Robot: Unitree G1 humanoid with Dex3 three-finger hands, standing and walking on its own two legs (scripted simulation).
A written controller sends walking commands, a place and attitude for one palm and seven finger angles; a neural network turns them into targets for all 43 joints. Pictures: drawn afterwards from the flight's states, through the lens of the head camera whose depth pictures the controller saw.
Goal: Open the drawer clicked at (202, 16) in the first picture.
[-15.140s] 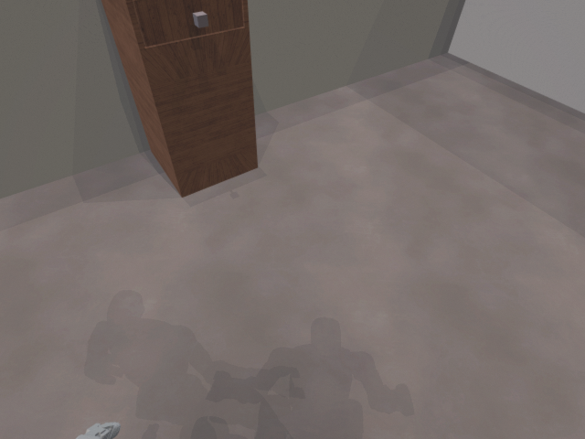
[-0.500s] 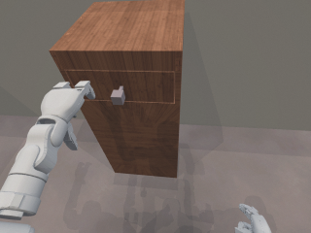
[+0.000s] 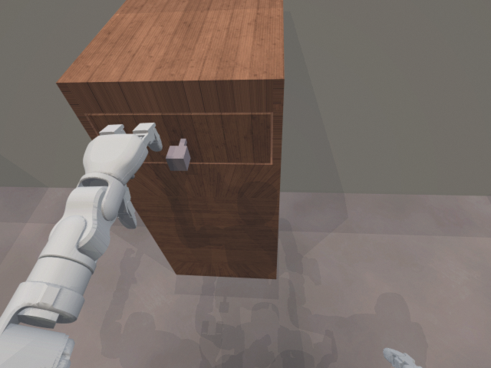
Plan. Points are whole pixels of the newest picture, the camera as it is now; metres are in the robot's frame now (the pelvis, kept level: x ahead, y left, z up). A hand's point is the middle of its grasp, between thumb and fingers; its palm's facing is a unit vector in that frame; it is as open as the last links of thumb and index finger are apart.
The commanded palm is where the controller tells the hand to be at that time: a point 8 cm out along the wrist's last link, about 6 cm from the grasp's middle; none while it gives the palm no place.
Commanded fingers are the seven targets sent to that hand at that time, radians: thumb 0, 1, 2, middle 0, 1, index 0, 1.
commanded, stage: move the hooked fingers above the handle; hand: left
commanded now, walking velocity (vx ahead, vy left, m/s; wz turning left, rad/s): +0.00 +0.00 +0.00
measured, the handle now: (180, 152) +0.52 +0.20 +0.03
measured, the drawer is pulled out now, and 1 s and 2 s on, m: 0.00 0.00 0.00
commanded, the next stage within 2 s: none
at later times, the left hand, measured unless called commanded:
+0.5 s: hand (158, 164) +0.44 +0.20 +0.08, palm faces -0.11 -0.01 -0.99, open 13.8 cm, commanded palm +0.43 +0.21 +0.15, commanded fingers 0.00 -0.50 0.30 -0.30 -1.20 -0.30 -1.20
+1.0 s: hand (170, 165) +0.45 +0.19 +0.07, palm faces -0.14 -0.02 -0.99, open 13.7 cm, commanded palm +0.45 +0.21 +0.15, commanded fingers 0.00 -0.50 0.30 -0.30 -1.20 -0.30 -1.20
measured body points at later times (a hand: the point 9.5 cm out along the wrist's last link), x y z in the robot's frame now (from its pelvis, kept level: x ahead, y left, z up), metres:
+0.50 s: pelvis +0.01 +0.00 +0.00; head +0.06 -0.02 +0.44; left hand +0.44 +0.20 +0.13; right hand +0.10 -0.26 -0.14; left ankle -0.03 +0.09 -0.74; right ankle +0.00 -0.12 -0.74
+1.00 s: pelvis +0.00 -0.02 -0.01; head +0.06 -0.04 +0.44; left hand +0.45 +0.19 +0.12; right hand +0.06 -0.29 -0.14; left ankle -0.03 +0.09 -0.74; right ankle +0.00 -0.12 -0.74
